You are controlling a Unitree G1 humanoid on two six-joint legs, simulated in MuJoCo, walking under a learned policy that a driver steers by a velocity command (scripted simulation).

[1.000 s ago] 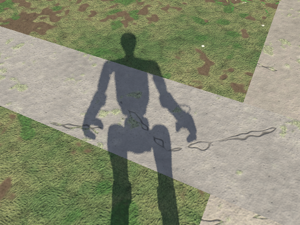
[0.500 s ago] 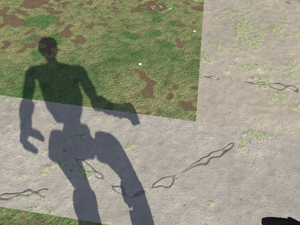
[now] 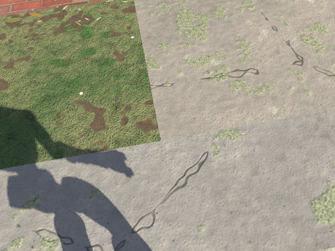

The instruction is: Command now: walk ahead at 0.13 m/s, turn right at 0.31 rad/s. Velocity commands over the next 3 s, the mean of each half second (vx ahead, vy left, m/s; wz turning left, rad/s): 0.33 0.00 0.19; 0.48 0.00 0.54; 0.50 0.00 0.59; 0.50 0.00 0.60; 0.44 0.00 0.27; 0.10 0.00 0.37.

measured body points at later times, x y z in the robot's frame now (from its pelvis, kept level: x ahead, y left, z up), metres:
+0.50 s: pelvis +0.13 +0.04 +0.01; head +0.15 +0.08 +0.46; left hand +0.30 +0.33 -0.08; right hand +0.16 -0.23 -0.11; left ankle +0.04 +0.13 -0.74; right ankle +0.27 -0.10 -0.69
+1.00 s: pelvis +0.38 +0.07 +0.00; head +0.41 +0.09 +0.45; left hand +0.28 +0.35 -0.12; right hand +0.68 -0.06 -0.08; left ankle +0.46 +0.28 -0.69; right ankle +0.36 -0.07 -0.74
